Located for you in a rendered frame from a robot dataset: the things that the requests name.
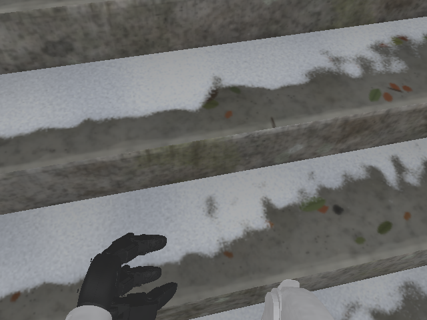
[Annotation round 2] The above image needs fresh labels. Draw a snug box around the robot left forearm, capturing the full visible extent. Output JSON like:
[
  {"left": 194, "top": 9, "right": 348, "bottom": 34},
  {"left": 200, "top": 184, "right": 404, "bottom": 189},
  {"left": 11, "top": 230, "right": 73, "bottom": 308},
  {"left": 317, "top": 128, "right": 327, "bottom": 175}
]
[{"left": 65, "top": 305, "right": 112, "bottom": 320}]

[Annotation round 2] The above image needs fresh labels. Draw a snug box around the robot right thigh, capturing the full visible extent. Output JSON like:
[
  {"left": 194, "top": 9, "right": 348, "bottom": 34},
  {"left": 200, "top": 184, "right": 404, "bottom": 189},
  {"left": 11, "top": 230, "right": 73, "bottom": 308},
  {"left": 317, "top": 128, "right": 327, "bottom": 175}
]
[{"left": 264, "top": 287, "right": 334, "bottom": 320}]

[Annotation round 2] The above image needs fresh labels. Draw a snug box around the left robot hand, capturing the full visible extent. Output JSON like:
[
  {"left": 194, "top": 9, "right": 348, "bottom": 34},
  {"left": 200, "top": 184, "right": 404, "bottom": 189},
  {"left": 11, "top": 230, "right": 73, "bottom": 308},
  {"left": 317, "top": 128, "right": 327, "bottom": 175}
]
[{"left": 77, "top": 233, "right": 177, "bottom": 320}]

